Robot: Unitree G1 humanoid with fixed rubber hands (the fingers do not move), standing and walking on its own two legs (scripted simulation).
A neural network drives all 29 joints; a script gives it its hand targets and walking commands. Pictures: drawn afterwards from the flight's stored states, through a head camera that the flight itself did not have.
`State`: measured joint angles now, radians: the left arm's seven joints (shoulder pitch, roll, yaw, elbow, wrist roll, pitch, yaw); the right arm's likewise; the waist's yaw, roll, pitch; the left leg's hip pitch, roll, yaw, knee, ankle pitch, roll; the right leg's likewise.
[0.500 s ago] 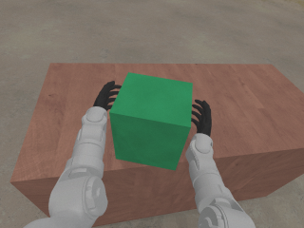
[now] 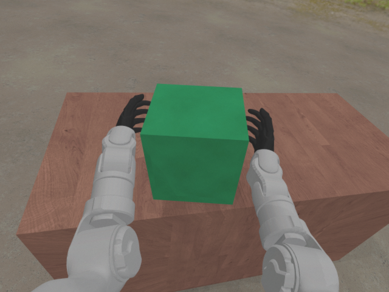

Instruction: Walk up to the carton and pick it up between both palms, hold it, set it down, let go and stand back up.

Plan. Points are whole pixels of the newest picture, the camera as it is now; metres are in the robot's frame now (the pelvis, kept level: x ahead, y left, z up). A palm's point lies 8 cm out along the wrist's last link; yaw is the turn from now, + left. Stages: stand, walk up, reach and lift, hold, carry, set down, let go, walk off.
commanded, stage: reach and lift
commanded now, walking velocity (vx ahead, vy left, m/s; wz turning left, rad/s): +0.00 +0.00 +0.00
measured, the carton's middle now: (195, 145) +0.43 +0.00 +0.09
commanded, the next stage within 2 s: hold in 1.74 s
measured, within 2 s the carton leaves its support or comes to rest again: neither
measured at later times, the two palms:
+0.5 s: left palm (125, 132) +0.37 +0.15 +0.16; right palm (269, 141) +0.37 -0.14 +0.17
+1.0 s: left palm (126, 127) +0.36 +0.14 +0.19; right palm (275, 132) +0.37 -0.14 +0.20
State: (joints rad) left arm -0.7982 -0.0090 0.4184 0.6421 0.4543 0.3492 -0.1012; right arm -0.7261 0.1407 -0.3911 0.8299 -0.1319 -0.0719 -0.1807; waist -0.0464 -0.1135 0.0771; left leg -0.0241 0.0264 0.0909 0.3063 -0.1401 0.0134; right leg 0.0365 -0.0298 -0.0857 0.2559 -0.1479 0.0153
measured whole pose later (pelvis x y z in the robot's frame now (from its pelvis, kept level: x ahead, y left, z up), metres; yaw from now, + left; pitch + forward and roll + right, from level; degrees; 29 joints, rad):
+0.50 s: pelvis +0.00 -0.01 +0.00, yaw +2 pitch -12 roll +0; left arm -0.69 -0.05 0.38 0.32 0.48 0.59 -0.12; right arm -0.71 0.09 -0.19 0.70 0.01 0.05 -0.20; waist -0.09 -0.10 0.13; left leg 0.05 0.02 0.06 0.28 -0.12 0.00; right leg 0.12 -0.03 -0.12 0.25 -0.16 0.00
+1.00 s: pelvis -0.01 -0.02 +0.00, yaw +2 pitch -12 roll +0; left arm -0.72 -0.07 0.39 0.20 0.50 0.71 -0.09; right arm -0.78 0.07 -0.16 0.68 0.03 0.11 -0.19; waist -0.09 -0.10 0.14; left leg 0.05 0.04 0.05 0.27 -0.11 -0.01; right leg 0.11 -0.01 -0.12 0.26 -0.15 -0.01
